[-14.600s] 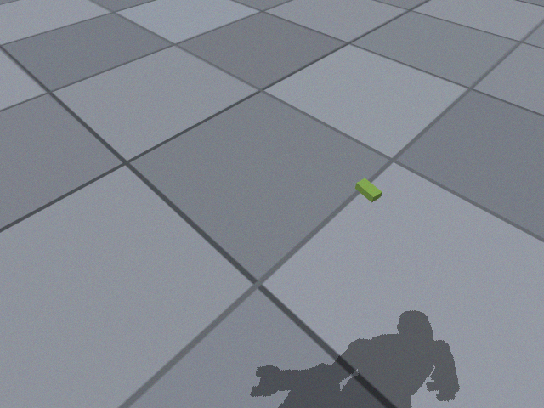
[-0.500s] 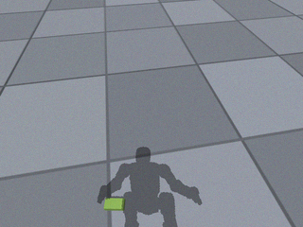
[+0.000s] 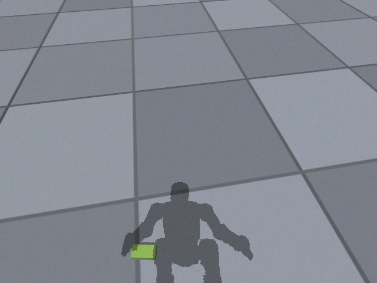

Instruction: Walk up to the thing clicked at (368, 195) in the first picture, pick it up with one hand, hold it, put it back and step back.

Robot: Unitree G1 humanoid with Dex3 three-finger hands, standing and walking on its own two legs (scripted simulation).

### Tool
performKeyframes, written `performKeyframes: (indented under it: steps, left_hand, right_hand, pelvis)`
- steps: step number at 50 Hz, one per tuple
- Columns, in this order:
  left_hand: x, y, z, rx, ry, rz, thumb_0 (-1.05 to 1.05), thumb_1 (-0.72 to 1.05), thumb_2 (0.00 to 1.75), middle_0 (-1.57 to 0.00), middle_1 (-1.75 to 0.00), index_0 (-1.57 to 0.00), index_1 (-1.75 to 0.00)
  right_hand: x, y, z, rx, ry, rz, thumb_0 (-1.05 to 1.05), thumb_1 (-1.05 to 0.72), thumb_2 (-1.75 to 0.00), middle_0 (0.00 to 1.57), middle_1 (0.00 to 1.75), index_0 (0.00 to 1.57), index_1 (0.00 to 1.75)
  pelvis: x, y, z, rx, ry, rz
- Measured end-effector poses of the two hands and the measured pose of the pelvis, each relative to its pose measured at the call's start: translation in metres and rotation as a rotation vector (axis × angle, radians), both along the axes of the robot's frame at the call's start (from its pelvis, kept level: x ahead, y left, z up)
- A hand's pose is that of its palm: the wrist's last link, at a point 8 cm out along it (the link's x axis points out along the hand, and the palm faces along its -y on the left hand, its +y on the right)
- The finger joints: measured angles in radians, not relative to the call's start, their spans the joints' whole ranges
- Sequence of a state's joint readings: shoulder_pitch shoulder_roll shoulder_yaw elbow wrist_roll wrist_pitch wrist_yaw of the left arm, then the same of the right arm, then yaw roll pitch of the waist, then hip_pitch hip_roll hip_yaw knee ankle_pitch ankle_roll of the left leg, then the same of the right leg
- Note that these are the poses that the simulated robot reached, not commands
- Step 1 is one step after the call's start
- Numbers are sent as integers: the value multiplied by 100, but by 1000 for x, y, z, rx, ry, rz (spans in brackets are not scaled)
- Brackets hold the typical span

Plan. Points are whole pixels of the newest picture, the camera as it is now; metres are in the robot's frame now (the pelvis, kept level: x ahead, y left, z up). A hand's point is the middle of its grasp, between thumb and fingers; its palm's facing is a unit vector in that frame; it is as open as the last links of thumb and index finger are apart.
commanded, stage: stand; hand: left
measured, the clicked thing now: (144, 252) +0.38 +0.26 -0.76
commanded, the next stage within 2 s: walk up in 0.90 s
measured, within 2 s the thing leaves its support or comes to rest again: neither
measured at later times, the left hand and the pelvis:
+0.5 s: hand out of the picture +0.08 +0.25 -0.16, palm faces -0.02 -0.94 -0.34, open 7.4 cm; pelvis +0.01 +0.00 +0.00, yaw +0 degrees
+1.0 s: hand out of the picture +0.09 +0.26 -0.16, palm faces +0.01 -0.94 -0.35, open 7.4 cm; pelvis +0.00 +0.00 +0.00, yaw +0 degrees
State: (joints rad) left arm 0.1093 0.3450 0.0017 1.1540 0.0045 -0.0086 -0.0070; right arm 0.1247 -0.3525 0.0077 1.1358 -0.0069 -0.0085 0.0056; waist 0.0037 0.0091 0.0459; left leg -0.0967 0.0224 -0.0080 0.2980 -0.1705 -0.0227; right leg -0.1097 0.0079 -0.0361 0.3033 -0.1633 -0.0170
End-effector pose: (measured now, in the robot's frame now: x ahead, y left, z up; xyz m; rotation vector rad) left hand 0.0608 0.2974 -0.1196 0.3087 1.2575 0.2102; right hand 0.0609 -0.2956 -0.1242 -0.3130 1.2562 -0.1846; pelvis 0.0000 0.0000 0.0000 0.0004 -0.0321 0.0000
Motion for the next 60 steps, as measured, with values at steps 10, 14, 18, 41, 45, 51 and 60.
performKeyframes:
  steps: [10, 14, 18, 41, 45, 51, 60]
  left_hand:
    - [-1, -1, -1, -1, 5, 1, 0, 90, 90, -20, -30, -20, -30]
    - [1, -1, -1, -2, 5, -2, 0, 90, 90, -20, -30, -20, -30]
    - [4, 0, -2, -3, 4, -3, 0, 90, 90, -20, -30, -20, -30]
    - [17, 2, 0, 1, -11, -8, 0, 90, 90, -20, -30, -20, -30]
    - [17, 2, -1, 0, -10, -8, 0, 90, 90, -20, -30, -20, -30]
    - [17, 10, -1, 16, -34, 17, 0, 90, 90, -20, -30, -21, -30]
    - [4, 36, -5, 48, -71, 5, 0, 90, 90, -20, -30, -21, -30]
  right_hand:
    - [0, -1, 0, -1, 6, 1, 0, -90, -90, 21, 30, 20, 30]
    - [2, -1, 1, -2, 5, 1, 0, -90, -90, 21, 30, 20, 30]
    - [4, -1, 1, -4, 5, 2, 0, -90, -90, 21, 30, 20, 30]
    - [20, 2, 2, -4, -19, 5, 0, -90, -90, 21, 30, 20, 30]
    - [20, 2, 3, -8, -23, 4, 0, -90, -90, 21, 30, 20, 30]
    - [18, -3, 2, -17, -19, -15, 0, -90, -90, 21, 30, 20, 30]
    - [-1, -3, 0, -56, -22, -7, 0, -91, -90, 20, 30, 20, 30]
  pelvis:
    - [1, -1, 0, -1, 3, 1]
    - [3, -1, 0, -2, 6, 0]
    - [5, 0, 0, -1, 8, 0]
    - [12, 2, 0, -2, 7, -2]
    - [12, 3, 0, -2, 5, -4]
    - [-1, 5, -3, 1, 3, 6]
    - [-31, 21, -15, -2, -5, 23]
